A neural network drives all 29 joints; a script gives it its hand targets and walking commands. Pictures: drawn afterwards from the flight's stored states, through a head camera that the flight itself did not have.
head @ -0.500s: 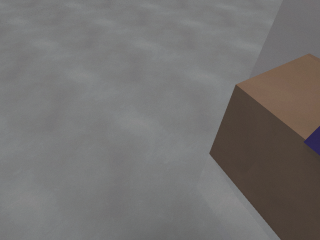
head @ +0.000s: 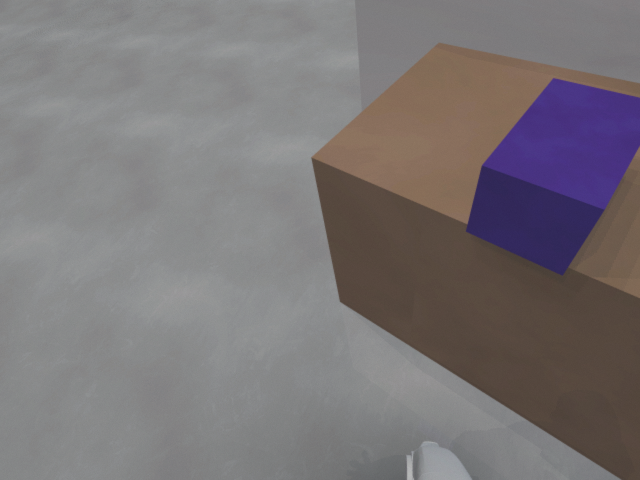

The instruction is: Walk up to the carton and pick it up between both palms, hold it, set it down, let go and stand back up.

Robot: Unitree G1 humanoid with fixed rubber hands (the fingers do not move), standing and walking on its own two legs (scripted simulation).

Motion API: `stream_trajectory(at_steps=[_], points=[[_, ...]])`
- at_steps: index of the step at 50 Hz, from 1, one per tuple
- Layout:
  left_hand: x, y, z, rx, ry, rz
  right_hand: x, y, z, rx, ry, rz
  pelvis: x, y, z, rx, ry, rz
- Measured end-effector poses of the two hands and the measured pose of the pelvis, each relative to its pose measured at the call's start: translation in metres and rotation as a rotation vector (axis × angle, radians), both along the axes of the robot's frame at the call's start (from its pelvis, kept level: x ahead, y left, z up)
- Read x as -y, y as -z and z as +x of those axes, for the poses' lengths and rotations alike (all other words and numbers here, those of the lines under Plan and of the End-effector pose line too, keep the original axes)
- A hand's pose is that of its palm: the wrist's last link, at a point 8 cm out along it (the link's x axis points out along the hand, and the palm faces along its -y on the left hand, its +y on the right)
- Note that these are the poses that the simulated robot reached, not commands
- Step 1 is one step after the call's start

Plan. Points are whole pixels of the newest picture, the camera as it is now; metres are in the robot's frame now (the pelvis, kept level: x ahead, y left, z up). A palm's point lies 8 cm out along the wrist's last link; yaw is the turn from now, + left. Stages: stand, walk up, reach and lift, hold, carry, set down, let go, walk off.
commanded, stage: walk up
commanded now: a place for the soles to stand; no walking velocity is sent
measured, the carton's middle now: (557, 171) +0.58 -0.34 +0.00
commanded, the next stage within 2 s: none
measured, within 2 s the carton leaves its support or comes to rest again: neither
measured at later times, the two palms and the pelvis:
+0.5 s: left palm (189, 357) +0.30 +0.27 -0.09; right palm (559, 412) +0.22 -0.25 -0.07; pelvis +0.17 +0.02 +0.02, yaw -18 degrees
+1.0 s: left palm (274, 292) +0.40 +0.14 -0.07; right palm out of the picture +0.06 -0.25 -0.12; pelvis +0.16 +0.01 +0.01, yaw -36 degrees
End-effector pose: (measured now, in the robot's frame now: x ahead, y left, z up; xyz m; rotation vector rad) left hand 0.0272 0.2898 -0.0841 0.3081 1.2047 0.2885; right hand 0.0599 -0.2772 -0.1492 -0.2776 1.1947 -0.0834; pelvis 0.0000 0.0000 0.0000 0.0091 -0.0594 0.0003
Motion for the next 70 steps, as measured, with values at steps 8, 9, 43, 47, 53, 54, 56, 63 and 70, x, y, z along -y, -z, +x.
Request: stream_trajectory(at_steps=[8, 9, 43, 47, 53, 54, 56, 63, 70], points=[[0.056, -0.008, 0.028, -0.081, 0.053, -0.097, -0.012, -0.07, 0.098, 0.216, -0.041, 0.069, 0.021, -0.037, 0.051, -0.003, 0.098, 0.011], [0.059, -0.008, 0.032, -0.091, 0.065, -0.111, -0.011, -0.078, 0.108, 0.245, -0.033, 0.064, 0.021, -0.039, 0.059, -0.001, 0.112, 0.008], [0.114, 0.002, 0.371, 0.058, 0.69, -0.152, -0.049, -0.063, 0.035, 0.091, 0.65, -0.049, -0.024, -0.029, 0.177, -0.006, 0.557, 0.024], [0.143, -0.003, 0.374, 0.113, 0.752, -0.148, -0.034, -0.04, 0.015, 0.105, 0.685, -0.034, -0.016, -0.017, 0.168, 0.003, 0.613, 0.033], [0.151, -0.022, 0.363, 0.172, 0.714, -0.114, -0.027, -0.034, -0.002, 0.108, 0.719, 0.011, -0.003, -0.021, 0.152, 0.002, 0.663, 0.05], [0.15, -0.024, 0.359, 0.164, 0.711, -0.101, -0.027, -0.037, -0.004, 0.112, 0.723, 0.017, -0.001, -0.024, 0.15, -0.001, 0.676, 0.056], [0.15, -0.028, 0.352, 0.146, 0.712, -0.089, -0.028, -0.043, -0.01, 0.116, 0.729, 0.024, 0.001, -0.03, 0.145, -0.011, 0.69, 0.059], [0.159, -0.025, 0.325, 0.107, 0.71, -0.145, -0.037, -0.055, -0.045, 0.049, 0.769, 0.008, 0.005, -0.04, 0.142, -0.028, 0.726, 0.046], [0.152, -0.004, 0.311, 0.022, 0.733, -0.184, -0.061, -0.061, -0.059, 0.014, 0.817, -0.009, -0.002, -0.039, 0.147, -0.04, 0.743, 0.018]])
